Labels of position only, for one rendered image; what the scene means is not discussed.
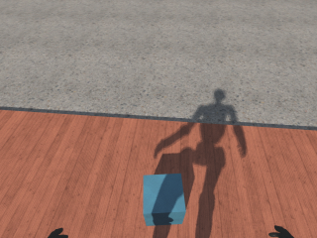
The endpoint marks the robot right hand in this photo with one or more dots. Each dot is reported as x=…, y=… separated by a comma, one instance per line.
x=281, y=233

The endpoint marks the robot left hand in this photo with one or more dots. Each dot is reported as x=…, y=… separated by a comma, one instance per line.
x=55, y=234

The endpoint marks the carton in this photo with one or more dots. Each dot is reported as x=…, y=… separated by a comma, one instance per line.
x=163, y=199

